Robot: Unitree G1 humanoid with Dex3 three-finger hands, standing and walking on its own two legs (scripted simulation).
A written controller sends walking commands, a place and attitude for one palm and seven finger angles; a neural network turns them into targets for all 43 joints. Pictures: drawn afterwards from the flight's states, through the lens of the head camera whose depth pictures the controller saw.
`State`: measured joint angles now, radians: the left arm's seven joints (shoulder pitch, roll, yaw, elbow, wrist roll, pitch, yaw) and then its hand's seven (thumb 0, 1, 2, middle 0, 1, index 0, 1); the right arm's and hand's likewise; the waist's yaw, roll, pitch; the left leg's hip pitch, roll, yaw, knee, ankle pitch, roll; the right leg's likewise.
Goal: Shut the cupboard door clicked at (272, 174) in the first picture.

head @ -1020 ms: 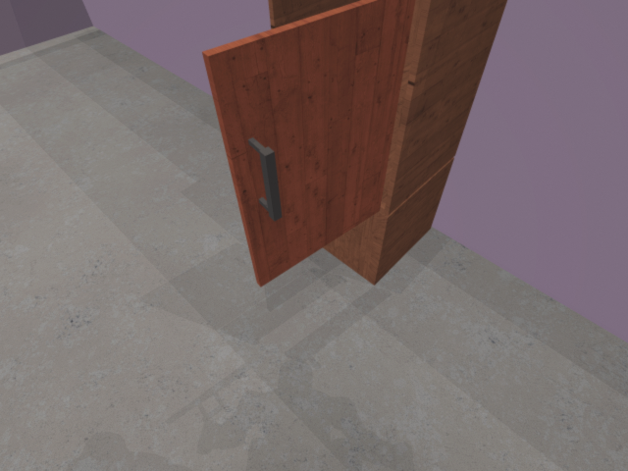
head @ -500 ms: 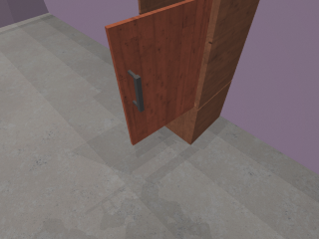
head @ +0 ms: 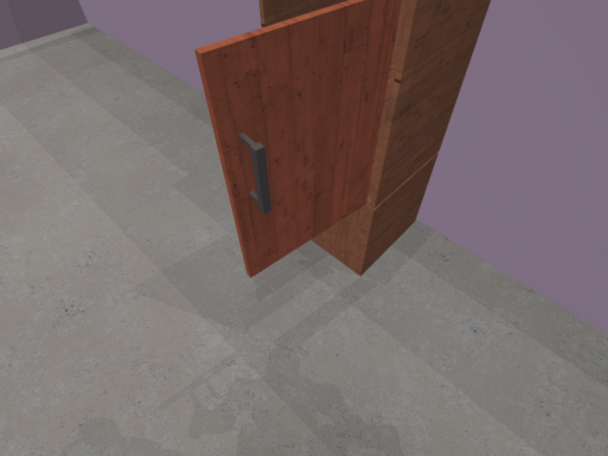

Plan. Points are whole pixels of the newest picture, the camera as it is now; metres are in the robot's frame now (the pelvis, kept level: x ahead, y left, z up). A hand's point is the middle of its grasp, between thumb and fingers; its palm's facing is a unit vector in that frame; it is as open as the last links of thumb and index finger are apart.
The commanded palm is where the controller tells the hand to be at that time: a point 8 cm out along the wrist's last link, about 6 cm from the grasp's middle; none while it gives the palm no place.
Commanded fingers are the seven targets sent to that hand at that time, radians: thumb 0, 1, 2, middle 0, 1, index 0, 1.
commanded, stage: walk to a spot facing it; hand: left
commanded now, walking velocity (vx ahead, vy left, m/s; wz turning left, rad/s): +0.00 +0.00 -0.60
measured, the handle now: (255, 175) +0.59 +0.13 +0.00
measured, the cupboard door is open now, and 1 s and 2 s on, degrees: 82 82 82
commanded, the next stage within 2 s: none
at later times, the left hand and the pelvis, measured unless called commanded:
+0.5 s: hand out of the picture +0.08 +0.16 -0.18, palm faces -0.18 -0.94 -0.28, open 7.4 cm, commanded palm none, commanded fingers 0.00 0.90 0.90 -0.20 -0.30 -0.20 -0.30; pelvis -0.03 -0.03 -0.02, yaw -13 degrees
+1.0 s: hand (224, 455) +0.15 +0.14 -0.17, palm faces -0.43 -0.87 -0.26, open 7.4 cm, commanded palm none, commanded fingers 0.00 0.90 0.90 -0.20 -0.30 -0.20 -0.30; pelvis -0.04 -0.02 -0.01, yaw -30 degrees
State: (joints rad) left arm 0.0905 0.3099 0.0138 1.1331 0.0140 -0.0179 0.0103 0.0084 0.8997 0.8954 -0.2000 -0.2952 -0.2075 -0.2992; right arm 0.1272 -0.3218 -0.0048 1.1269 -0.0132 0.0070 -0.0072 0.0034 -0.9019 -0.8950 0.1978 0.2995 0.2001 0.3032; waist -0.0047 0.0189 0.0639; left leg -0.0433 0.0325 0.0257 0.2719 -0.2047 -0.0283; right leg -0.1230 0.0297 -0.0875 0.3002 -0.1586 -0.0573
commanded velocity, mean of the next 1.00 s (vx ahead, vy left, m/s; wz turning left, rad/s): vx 0.00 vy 0.00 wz -0.60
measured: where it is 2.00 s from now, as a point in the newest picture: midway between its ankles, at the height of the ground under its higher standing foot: outside the picture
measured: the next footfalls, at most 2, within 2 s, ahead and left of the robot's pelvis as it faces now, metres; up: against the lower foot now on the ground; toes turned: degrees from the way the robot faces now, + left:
left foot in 0.82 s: +0.05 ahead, +0.12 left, +0.00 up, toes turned -27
right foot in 1.08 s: -0.06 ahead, -0.16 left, +0.00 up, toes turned -36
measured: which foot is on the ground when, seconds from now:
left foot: down 0.00-0.40, up 0.42-0.80, down 0.82-1.00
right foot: down 0.00-0.82, up 0.84-1.00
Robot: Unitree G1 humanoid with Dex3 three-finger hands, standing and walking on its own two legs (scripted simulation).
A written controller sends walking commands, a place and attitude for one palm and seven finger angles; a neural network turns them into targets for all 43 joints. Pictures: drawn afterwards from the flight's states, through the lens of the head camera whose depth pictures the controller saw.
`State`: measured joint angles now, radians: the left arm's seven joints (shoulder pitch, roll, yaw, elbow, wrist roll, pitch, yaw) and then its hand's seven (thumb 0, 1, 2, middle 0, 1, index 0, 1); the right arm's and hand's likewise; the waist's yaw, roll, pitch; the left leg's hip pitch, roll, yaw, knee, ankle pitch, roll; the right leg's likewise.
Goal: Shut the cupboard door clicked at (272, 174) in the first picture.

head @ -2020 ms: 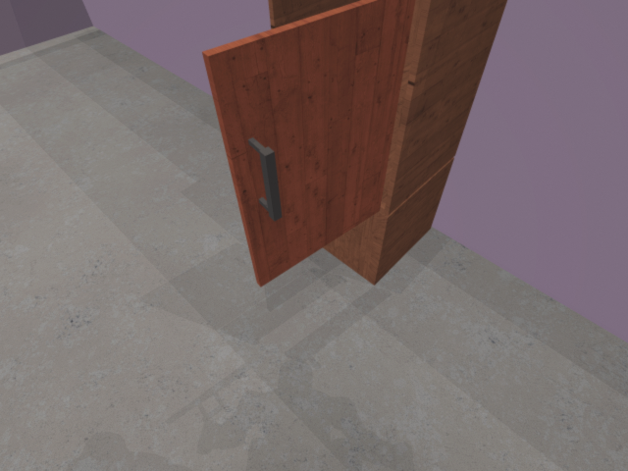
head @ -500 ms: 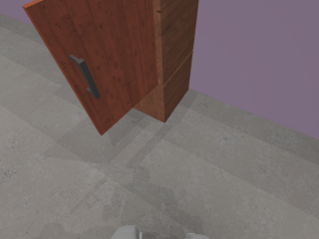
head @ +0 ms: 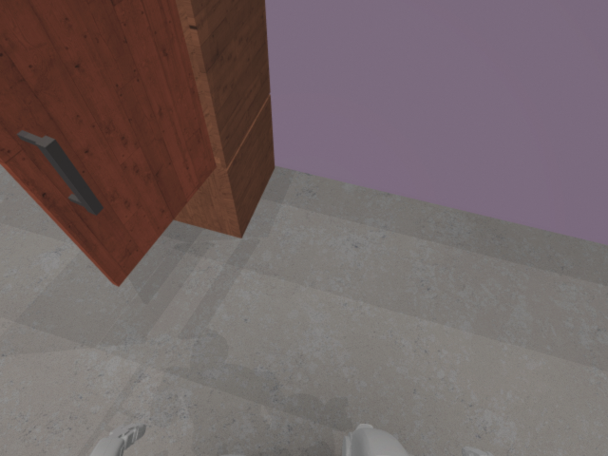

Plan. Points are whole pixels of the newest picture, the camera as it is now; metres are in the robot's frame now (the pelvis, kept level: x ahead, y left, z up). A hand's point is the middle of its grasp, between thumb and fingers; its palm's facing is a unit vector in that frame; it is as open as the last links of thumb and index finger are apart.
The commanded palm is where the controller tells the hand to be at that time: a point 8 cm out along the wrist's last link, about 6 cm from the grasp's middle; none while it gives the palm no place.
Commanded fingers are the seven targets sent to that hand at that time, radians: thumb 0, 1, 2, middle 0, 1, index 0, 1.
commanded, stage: walk to a spot facing it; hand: left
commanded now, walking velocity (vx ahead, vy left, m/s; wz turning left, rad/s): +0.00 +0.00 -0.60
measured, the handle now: (63, 175) +0.47 +0.44 +0.01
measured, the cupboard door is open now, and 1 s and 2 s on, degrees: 82 82 82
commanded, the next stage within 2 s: turn to face it in 1.46 s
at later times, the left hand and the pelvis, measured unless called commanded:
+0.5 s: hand (229, 408) +0.19 +0.14 -0.16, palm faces -0.32 -0.93 -0.18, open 7.4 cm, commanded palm none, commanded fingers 0.00 0.90 0.90 -0.20 -0.30 -0.20 -0.30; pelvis +0.03 -0.03 +0.00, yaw -19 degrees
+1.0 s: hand (335, 342) +0.31 -0.02 -0.17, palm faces -0.56 -0.81 -0.18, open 7.3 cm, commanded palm none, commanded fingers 0.00 0.90 0.90 -0.20 -0.30 -0.20 -0.30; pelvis +0.16 -0.15 +0.00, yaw -36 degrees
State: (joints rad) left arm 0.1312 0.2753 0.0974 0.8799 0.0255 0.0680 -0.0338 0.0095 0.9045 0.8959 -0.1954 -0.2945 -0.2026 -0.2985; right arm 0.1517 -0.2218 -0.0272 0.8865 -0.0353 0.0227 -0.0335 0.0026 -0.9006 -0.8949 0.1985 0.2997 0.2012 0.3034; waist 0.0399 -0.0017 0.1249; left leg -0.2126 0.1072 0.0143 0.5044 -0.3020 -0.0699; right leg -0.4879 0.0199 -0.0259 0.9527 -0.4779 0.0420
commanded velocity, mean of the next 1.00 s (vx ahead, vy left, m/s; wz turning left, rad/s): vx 0.27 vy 0.00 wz -0.49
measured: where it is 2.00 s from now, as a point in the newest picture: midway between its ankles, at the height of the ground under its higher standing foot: (443, 373)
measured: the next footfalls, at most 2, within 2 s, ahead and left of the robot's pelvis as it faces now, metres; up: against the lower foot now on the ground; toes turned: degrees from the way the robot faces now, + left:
right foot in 0.08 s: +0.05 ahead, -0.13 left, +0.00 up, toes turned -6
left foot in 0.38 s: +0.09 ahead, +0.10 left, +0.00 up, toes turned -13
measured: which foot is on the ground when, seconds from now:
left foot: down 0.00-0.08, up 0.10-0.36, down 0.38-0.70, up 0.72-1.00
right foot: up 0.00-0.06, down 0.08-0.38, up 0.40-0.70, down 0.72-1.00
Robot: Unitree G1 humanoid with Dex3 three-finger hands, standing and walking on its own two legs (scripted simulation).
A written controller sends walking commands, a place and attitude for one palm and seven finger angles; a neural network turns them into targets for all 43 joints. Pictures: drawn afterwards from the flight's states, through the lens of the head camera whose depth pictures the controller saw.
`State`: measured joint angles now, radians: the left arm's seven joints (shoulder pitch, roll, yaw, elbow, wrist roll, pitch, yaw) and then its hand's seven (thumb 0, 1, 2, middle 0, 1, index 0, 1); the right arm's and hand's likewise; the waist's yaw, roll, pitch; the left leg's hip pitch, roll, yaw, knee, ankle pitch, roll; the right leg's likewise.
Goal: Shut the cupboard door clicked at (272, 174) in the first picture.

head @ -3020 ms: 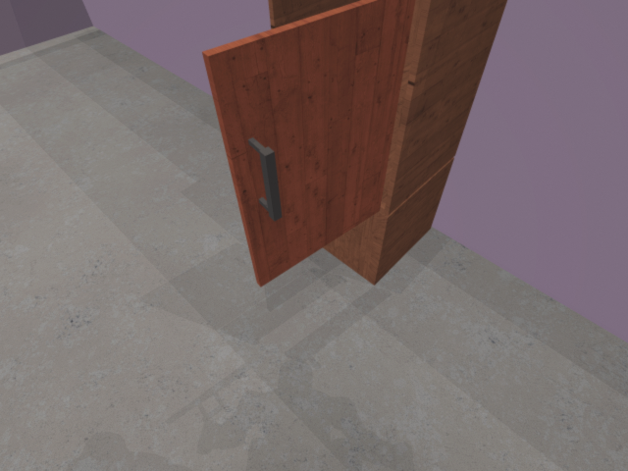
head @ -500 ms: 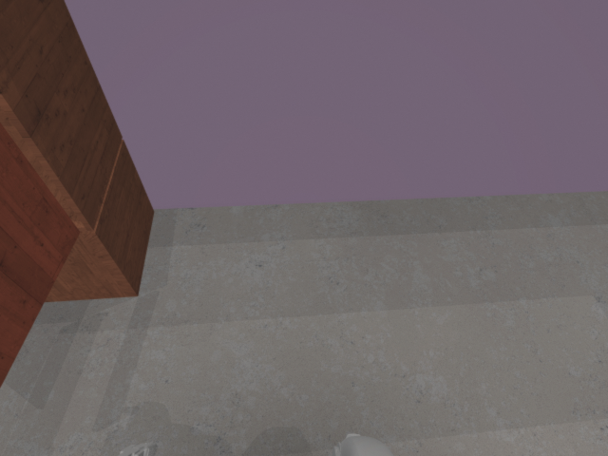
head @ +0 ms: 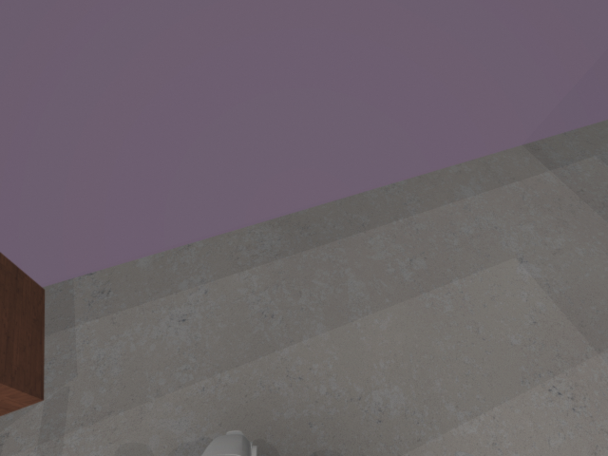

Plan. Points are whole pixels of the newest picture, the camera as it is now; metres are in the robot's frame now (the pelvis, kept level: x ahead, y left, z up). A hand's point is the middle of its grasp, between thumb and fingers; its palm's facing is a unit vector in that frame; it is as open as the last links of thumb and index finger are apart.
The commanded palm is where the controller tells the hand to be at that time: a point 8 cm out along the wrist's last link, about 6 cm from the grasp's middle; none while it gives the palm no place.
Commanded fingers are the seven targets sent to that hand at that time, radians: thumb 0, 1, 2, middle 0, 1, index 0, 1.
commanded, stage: walk to a spot facing it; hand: left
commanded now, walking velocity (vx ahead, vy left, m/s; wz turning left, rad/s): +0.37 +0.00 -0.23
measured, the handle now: out of the picture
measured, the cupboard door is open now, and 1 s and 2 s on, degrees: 82 82 82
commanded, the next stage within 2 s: turn to face it in 0.46 s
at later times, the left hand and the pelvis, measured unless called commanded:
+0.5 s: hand (237, 336) +0.32 +0.13 -0.17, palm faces -0.08 -0.97 -0.21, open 7.4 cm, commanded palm none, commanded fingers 0.00 0.90 0.90 -0.20 -0.30 -0.20 -0.30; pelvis +0.24 -0.05 -0.01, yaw -6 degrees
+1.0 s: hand (267, 248) +0.50 +0.10 -0.16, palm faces +0.16 -0.96 -0.24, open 7.3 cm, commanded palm none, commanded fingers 0.00 0.90 0.90 -0.20 -0.30 -0.20 -0.30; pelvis +0.42 -0.10 +0.00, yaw +7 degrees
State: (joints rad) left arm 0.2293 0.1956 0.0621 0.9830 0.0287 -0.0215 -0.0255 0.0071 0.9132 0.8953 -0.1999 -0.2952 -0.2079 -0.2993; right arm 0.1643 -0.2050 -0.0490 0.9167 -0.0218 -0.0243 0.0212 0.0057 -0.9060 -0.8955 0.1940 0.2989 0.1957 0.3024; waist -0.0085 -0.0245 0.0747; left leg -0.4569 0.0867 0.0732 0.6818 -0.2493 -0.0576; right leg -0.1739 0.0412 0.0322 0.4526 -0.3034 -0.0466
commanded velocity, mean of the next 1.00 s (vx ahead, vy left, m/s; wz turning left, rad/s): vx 0.18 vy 0.00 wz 0.18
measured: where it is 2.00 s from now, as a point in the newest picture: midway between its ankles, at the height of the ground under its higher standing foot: (351, 346)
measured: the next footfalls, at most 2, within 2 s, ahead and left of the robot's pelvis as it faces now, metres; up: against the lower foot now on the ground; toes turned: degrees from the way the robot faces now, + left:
left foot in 0.06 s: +0.14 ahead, +0.14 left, +0.00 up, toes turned +4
right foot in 0.36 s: +0.25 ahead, -0.15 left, +0.00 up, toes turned -12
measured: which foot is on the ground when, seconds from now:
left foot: up 0.00-0.04, down 0.06-0.34, up 0.36-0.60, down 0.62-0.84, up 0.86-1.00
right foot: down 0.00-0.06, up 0.08-0.34, down 0.36-0.64, up 0.66-0.82, down 0.84-1.00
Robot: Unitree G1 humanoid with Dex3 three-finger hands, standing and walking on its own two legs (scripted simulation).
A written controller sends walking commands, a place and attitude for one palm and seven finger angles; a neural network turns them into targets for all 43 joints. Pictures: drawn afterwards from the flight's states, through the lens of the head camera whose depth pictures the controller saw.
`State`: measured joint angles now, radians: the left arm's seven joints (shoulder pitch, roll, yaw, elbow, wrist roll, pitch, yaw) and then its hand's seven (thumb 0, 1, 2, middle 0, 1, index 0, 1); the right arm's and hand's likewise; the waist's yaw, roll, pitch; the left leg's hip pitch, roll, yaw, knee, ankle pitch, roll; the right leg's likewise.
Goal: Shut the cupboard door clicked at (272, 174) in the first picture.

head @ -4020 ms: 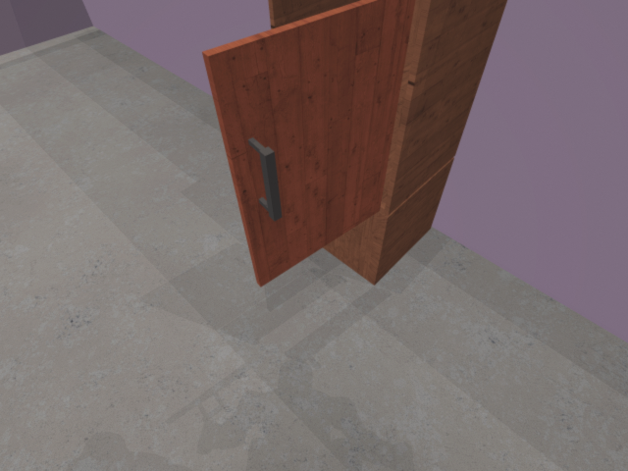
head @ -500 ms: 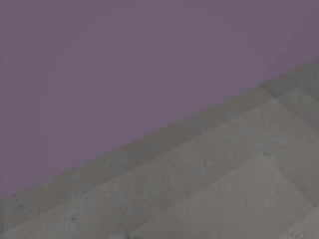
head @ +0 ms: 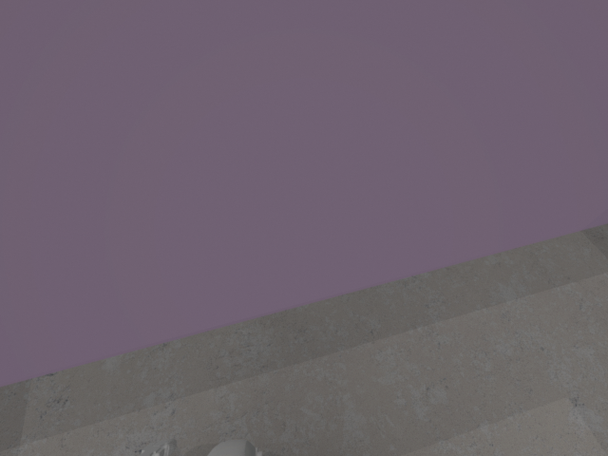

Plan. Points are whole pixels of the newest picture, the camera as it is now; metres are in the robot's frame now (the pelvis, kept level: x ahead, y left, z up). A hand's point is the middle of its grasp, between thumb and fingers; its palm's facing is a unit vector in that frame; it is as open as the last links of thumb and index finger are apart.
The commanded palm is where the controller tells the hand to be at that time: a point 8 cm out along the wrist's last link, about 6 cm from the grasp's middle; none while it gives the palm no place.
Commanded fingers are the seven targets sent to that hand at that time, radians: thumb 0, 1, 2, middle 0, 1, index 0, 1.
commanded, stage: turn to face it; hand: left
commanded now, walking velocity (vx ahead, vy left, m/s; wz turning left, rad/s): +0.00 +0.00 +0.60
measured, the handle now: out of the picture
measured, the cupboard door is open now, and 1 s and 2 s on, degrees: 82 82 82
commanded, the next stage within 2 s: none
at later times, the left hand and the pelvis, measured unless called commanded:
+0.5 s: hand out of the picture +0.10 +0.19 -0.16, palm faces +0.29 -0.91 -0.30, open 7.4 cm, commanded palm none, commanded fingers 0.00 0.90 0.90 -0.20 -0.30 -0.20 -0.30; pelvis +0.06 -0.05 -0.01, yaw +17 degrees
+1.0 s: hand out of the picture +0.02 +0.15 -0.17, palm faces +0.59 -0.76 -0.27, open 7.4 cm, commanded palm none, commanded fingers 0.00 0.90 0.90 -0.20 -0.30 -0.20 -0.30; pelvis +0.07 -0.08 -0.01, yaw +36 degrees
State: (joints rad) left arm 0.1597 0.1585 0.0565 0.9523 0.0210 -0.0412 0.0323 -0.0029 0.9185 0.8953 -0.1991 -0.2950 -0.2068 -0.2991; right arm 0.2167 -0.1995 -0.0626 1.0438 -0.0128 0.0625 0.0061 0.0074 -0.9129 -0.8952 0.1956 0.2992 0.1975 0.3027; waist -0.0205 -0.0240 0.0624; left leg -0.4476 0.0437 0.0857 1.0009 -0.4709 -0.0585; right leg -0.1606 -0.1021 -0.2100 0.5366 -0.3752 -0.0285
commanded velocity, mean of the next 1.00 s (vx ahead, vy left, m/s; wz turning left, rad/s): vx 0.00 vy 0.00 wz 0.60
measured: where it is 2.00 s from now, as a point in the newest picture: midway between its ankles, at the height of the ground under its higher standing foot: outside the picture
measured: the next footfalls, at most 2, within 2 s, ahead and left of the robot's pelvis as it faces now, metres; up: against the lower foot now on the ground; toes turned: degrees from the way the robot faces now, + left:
left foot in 0.16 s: +0.11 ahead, +0.11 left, +0.00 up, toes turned +13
right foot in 0.50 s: +0.15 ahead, -0.17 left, +0.00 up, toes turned +14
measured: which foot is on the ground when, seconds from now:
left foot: up 0.00-0.14, down 0.16-0.48, up 0.50-0.76, down 0.78-1.00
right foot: down 0.00-0.16, up 0.18-0.48, down 0.50-0.78, up 0.80-1.00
